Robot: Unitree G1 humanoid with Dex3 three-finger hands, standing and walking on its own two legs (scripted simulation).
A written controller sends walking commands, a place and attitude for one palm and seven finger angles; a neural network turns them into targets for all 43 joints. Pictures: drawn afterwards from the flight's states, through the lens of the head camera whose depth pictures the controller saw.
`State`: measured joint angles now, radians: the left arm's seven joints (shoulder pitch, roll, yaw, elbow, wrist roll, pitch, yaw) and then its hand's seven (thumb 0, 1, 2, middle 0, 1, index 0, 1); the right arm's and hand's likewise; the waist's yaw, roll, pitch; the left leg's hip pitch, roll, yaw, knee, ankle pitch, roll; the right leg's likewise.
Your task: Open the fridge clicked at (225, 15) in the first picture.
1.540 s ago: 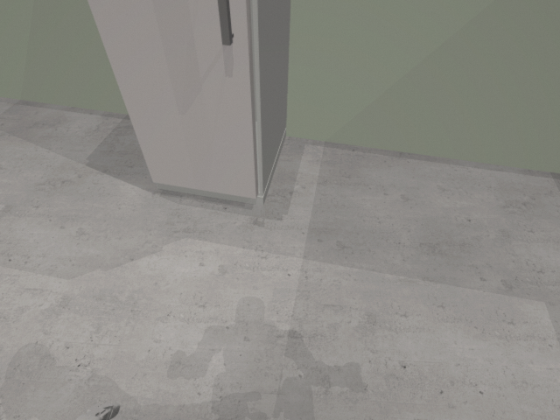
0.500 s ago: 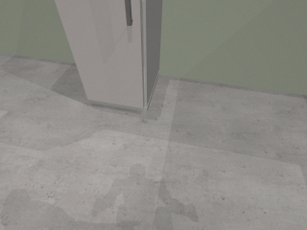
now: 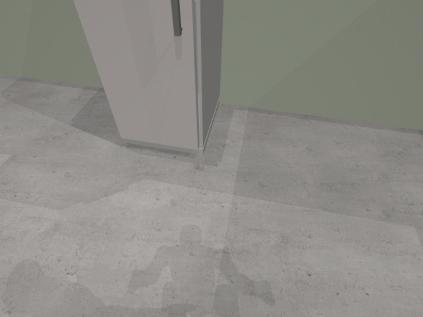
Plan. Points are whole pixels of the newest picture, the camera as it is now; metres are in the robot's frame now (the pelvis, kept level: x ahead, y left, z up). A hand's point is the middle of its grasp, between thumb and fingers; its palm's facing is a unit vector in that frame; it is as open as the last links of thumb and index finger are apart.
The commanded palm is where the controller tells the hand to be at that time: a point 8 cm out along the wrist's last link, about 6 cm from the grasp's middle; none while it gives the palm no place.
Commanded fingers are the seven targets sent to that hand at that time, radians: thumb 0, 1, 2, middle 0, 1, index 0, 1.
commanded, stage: walk to a spot facing it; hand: right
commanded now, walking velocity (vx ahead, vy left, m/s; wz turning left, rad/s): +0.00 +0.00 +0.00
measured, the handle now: out of the picture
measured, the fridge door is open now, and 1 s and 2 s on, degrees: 0 0 0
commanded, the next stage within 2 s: none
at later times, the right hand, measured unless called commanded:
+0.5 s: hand out of the picture +0.05 -0.19 -0.18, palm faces -0.15 +0.95 -0.27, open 7.4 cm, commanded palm none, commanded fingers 0.00 -0.90 -0.90 0.20 0.30 0.20 0.30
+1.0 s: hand out of the picture +0.10 -0.21 -0.18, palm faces -0.36 +0.91 -0.20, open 7.4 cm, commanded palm none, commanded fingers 0.00 -0.90 -0.90 0.20 0.30 0.20 0.30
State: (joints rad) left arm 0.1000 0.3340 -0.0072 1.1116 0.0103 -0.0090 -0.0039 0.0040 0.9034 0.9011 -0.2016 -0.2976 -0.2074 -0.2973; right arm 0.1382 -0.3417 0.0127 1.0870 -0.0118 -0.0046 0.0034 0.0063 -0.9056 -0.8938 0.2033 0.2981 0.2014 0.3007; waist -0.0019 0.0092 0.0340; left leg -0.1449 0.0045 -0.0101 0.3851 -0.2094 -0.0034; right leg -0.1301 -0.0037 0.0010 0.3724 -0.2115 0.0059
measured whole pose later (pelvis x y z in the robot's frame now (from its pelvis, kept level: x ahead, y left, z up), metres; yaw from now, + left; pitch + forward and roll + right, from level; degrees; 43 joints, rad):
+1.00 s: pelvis -0.03 -0.03 -0.01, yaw +26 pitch +0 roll +1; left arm 0.20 0.23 0.04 0.91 0.02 -0.02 0.02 0.00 0.91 0.90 -0.20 -0.30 -0.21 -0.30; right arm 0.28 -0.26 -0.08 0.93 -0.02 0.07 0.03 0.01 -0.91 -0.89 0.20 0.30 0.20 0.30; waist -0.02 0.04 -0.02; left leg -0.43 -0.11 -0.12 0.72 -0.37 0.00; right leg -0.20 -0.01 -0.04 0.51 -0.31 -0.02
